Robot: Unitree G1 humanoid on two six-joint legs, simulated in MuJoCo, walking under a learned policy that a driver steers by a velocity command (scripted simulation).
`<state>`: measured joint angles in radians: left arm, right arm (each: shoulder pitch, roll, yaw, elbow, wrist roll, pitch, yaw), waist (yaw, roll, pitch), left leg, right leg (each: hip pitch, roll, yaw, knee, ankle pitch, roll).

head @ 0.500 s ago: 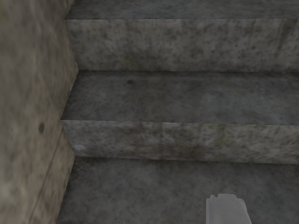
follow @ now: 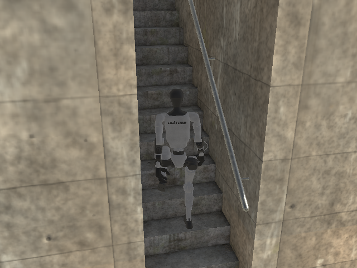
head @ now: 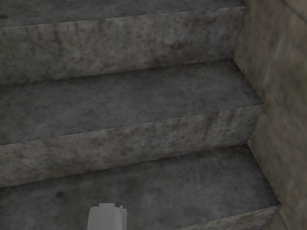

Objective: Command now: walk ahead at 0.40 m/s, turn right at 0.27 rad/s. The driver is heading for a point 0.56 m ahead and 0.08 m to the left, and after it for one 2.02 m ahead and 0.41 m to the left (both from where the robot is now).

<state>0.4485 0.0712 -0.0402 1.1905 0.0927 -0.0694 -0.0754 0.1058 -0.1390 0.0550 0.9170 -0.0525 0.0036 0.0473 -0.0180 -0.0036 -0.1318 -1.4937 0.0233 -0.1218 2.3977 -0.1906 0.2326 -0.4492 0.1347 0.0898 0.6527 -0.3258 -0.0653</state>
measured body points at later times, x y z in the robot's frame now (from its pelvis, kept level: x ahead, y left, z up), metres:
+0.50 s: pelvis +0.15 +0.07 +0.20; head +0.15 +0.08 +0.65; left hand +0.29 +0.29 +0.07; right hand +0.20 -0.15 +0.06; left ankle +0.18 +0.16 -0.52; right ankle +0.23 -0.08 -0.43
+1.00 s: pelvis +0.20 +0.04 +0.22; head +0.20 +0.04 +0.67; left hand +0.26 +0.26 +0.07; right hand +0.29 -0.19 +0.08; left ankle +0.19 +0.16 -0.52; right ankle +0.24 -0.07 -0.52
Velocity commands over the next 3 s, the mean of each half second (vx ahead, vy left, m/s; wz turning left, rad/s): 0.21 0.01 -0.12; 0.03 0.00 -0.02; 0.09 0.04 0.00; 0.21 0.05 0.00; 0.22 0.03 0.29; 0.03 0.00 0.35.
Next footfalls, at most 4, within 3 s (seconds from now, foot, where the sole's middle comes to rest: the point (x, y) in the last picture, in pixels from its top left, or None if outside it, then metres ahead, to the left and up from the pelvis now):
0.16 left None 0.23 0.16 -0.56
0.56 right None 0.28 -0.07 -0.56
2.06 left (94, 209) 0.44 0.19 -0.36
2.66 right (160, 97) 0.71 0.00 -0.16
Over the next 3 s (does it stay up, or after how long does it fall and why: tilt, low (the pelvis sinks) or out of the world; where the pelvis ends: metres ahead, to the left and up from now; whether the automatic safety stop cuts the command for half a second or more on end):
stays up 0.59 0.08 0.60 its command is cut before an obstacle after 1.1 s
